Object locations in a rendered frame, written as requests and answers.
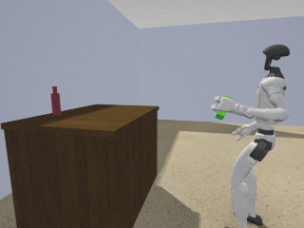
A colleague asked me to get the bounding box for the left robot upper arm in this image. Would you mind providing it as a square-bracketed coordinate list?
[260, 77, 290, 123]

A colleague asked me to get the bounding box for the right robot forearm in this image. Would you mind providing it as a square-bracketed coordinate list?
[250, 121, 259, 130]

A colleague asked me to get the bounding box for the table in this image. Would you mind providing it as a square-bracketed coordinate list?
[0, 104, 160, 228]

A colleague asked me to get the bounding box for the left robot forearm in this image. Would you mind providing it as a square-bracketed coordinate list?
[233, 104, 288, 122]

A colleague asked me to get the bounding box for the robot head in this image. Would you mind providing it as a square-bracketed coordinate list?
[262, 45, 290, 79]

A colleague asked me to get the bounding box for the robot right hand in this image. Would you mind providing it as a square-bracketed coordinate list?
[232, 124, 254, 141]

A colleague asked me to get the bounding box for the sponge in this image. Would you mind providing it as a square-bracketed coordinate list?
[215, 95, 232, 120]

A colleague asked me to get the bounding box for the robot left hand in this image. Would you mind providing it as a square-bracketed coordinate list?
[211, 96, 236, 113]

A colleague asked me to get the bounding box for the robot right foot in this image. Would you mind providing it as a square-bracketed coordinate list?
[234, 212, 263, 226]

